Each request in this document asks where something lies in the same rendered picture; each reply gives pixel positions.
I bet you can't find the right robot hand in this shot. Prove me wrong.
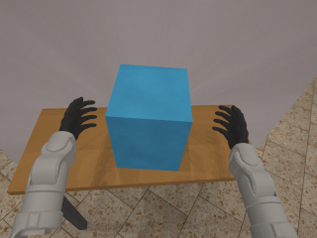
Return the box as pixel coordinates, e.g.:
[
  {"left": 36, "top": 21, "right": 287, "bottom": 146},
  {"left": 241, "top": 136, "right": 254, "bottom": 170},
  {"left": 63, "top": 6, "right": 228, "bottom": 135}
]
[{"left": 212, "top": 105, "right": 249, "bottom": 150}]

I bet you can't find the right robot forearm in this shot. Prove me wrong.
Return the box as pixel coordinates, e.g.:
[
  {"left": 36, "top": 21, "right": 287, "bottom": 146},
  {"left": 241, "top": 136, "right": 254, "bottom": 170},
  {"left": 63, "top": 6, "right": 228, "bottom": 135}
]
[{"left": 228, "top": 143, "right": 298, "bottom": 238}]

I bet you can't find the carton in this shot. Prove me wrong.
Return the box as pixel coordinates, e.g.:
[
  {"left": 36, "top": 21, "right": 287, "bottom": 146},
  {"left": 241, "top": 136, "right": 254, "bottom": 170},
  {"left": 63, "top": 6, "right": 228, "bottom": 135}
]
[{"left": 105, "top": 63, "right": 193, "bottom": 172}]

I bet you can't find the table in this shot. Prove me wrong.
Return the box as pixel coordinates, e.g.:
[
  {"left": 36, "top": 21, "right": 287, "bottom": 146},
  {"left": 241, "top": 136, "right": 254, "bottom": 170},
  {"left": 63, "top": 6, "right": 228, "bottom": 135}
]
[{"left": 6, "top": 104, "right": 251, "bottom": 230}]

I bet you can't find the left robot forearm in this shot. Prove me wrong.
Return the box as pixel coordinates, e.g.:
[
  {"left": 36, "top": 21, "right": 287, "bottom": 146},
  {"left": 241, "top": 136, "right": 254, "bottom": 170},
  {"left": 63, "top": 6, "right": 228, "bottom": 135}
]
[{"left": 9, "top": 131, "right": 77, "bottom": 238}]

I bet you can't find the left robot hand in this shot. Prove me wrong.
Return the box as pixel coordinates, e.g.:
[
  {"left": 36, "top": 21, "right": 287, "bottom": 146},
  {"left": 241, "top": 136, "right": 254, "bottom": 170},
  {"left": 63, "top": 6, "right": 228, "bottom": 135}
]
[{"left": 58, "top": 96, "right": 97, "bottom": 141}]

